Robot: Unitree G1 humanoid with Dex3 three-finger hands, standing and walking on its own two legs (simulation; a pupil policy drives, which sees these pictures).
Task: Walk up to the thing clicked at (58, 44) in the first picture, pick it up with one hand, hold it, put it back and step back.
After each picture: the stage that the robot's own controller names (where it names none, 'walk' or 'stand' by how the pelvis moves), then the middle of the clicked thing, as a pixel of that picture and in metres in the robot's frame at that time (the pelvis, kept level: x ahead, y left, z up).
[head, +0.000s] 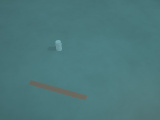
stand; (58, 45) +1.35 +0.32 -0.72
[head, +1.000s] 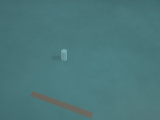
walk; (64, 55) +1.23 +0.21 -0.70
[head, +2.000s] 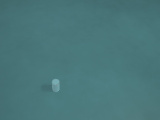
walk; (55, 85) +0.77 +0.19 -0.72
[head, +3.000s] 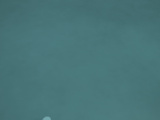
walk; out of the picture +0.46 +0.26 -0.71
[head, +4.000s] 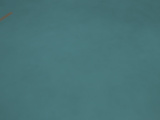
stand; out of the picture +0.37 +0.21 -0.70
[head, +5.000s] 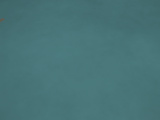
stand; out of the picture +0.33 +0.23 -0.72
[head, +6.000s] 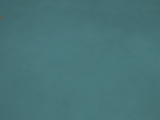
stand; out of the picture +0.36 +0.24 -0.73
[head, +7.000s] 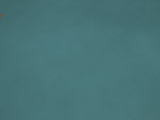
stand; out of the picture +0.34 +0.24 -0.73
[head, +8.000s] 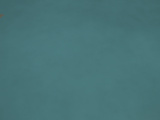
stand; out of the picture +0.34 +0.24 -0.73
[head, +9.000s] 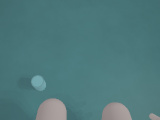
go down; (39, 83) +0.40 +0.24 -0.46
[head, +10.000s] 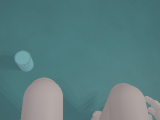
go down; (24, 61) +0.43 +0.27 -0.31
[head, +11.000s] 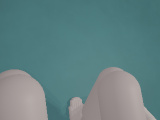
close in; out of the picture +0.40 +0.31 -0.23
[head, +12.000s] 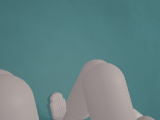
close; out of the picture +0.39 +0.32 -0.22
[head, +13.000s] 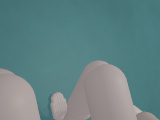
lift; out of the picture +0.38 +0.32 -0.22
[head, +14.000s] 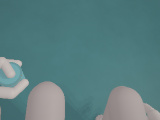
lift; (12, 79) +0.31 +0.25 -0.07
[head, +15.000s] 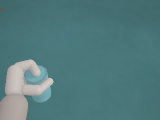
hold; (38, 84) +0.33 +0.17 +0.05
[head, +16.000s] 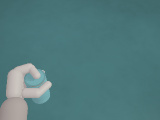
hold; (38, 87) +0.34 +0.17 +0.00
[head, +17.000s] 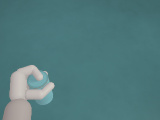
hold; (41, 88) +0.33 +0.17 -0.01
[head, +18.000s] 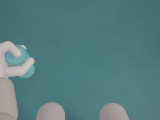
crouch; (21, 63) +0.40 +0.22 -0.08
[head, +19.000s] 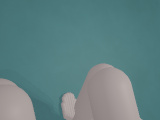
lower; out of the picture +0.41 +0.31 -0.22
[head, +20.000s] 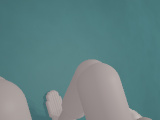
lower; out of the picture +0.40 +0.33 -0.22
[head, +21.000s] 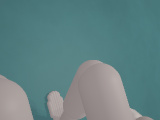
lower; out of the picture +0.40 +0.33 -0.22
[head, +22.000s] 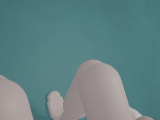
lower; out of the picture +0.40 +0.33 -0.22
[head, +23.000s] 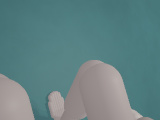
loosen; out of the picture +0.40 +0.33 -0.22
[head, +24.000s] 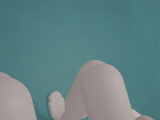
withdraw; out of the picture +0.39 +0.31 -0.23
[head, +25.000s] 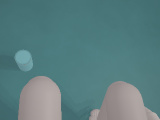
walk; (24, 61) +0.42 +0.27 -0.30
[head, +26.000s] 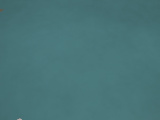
stand; out of the picture +0.36 +0.19 -0.65
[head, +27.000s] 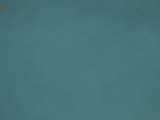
stand; out of the picture +0.38 +0.21 -0.67
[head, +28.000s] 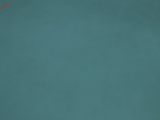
stand; out of the picture +0.38 +0.21 -0.68
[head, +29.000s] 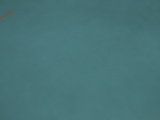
walk; out of the picture +0.39 +0.21 -0.72
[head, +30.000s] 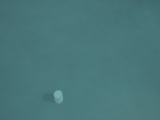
walk; (58, 96) +0.53 +0.17 -0.71
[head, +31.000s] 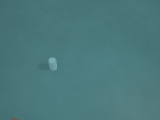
walk; (52, 64) +0.81 +0.27 -0.70
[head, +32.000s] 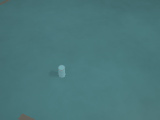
stand; (61, 71) +0.99 +0.22 -0.71
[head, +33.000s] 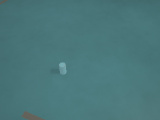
stand; (62, 68) +1.00 +0.23 -0.72
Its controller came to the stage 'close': yes
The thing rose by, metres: 0.71
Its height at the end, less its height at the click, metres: +0.00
